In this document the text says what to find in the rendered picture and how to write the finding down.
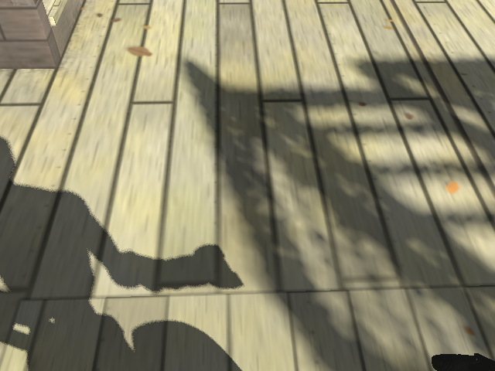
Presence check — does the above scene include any robot right hand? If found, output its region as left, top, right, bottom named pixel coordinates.
left=432, top=353, right=495, bottom=371

